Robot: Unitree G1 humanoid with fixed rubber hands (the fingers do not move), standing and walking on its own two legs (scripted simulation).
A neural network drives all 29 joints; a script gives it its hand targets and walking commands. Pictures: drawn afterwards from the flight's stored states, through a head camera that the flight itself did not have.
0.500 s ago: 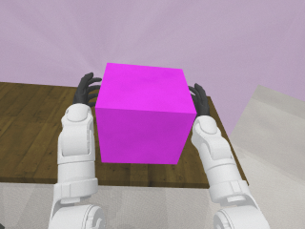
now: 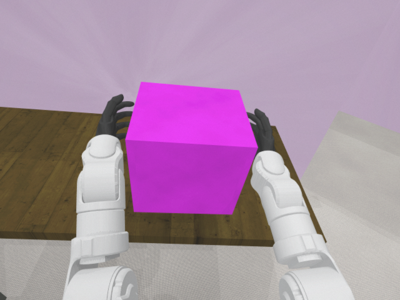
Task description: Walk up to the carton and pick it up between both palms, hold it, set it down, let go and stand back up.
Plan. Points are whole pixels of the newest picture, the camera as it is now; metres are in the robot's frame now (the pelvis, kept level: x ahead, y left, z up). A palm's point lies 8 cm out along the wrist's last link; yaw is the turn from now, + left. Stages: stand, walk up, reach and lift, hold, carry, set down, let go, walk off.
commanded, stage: hold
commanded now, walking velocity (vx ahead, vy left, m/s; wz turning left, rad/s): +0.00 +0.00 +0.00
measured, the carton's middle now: (187, 149) +0.39 +0.00 +0.16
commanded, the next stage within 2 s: none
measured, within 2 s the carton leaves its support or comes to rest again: neither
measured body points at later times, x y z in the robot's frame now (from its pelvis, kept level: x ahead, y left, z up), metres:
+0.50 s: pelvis +0.00 +0.00 +0.00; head -0.03 +0.03 +0.45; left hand +0.38 +0.15 +0.20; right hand +0.37 -0.15 +0.18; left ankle +0.02 +0.13 -0.75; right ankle +0.02 -0.12 -0.75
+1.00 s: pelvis +0.00 +0.00 +0.00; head -0.03 +0.03 +0.45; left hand +0.38 +0.15 +0.20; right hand +0.37 -0.15 +0.18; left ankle +0.02 +0.13 -0.75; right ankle +0.02 -0.12 -0.75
